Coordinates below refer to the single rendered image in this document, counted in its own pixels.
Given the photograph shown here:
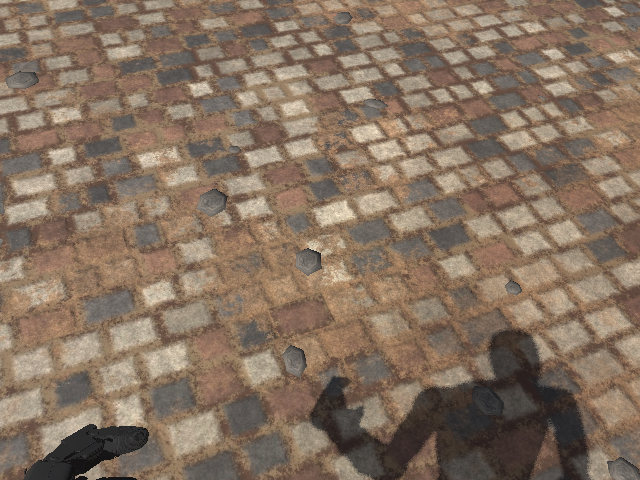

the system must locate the left robot hand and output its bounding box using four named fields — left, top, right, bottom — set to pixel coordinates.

left=23, top=424, right=149, bottom=480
